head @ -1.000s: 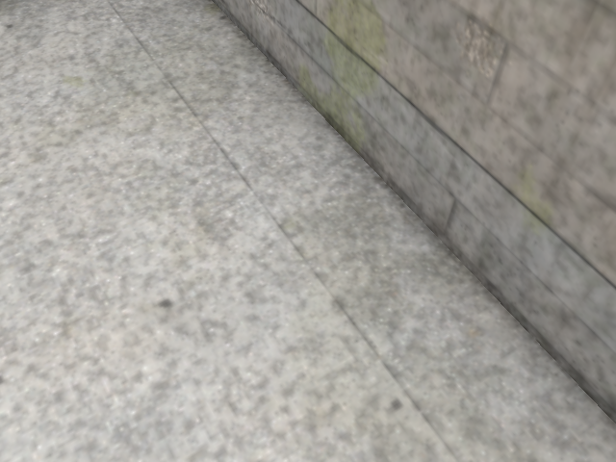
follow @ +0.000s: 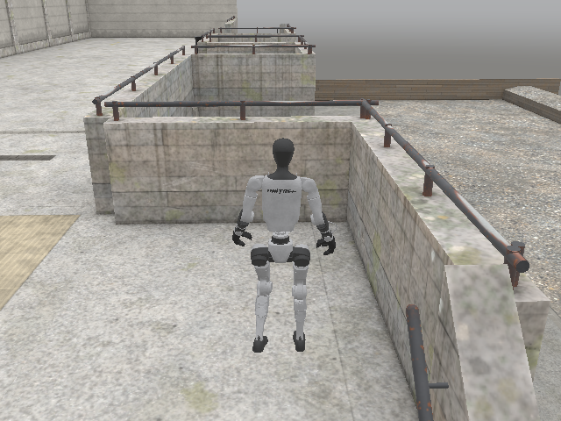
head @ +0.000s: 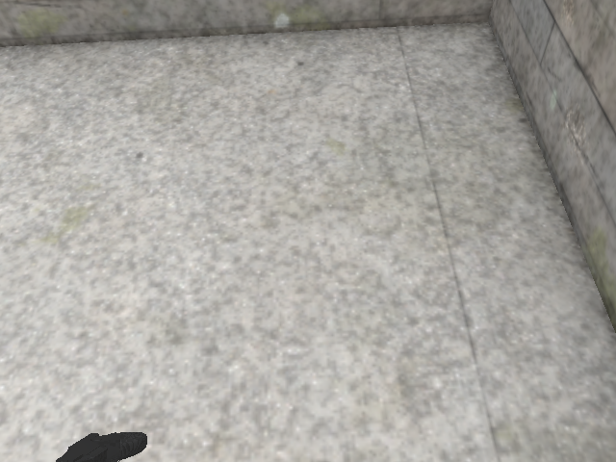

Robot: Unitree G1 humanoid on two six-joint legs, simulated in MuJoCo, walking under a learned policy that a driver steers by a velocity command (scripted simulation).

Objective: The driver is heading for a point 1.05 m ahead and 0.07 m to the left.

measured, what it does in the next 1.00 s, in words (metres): steps on the spot, turning left: left foot, then right foot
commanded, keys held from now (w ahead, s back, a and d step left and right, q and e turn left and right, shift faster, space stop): q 0.44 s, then no key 0.22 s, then w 0.34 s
